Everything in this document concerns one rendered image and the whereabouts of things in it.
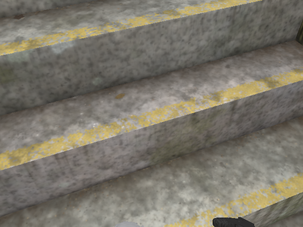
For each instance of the right robot hand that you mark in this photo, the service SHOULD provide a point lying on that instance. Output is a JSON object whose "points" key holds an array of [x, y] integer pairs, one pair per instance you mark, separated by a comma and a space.
{"points": [[232, 222]]}

